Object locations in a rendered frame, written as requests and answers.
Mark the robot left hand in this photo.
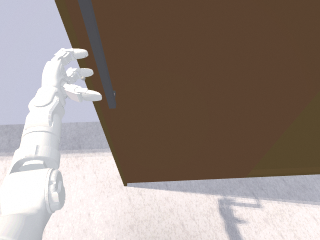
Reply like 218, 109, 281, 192
41, 48, 102, 103

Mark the robot left forearm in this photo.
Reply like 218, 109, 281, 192
0, 86, 66, 215

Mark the wardrobe door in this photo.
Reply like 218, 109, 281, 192
252, 91, 320, 170
65, 0, 320, 183

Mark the robot left upper arm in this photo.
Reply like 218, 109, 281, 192
0, 168, 66, 240

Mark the handle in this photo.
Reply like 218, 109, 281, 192
78, 0, 116, 109

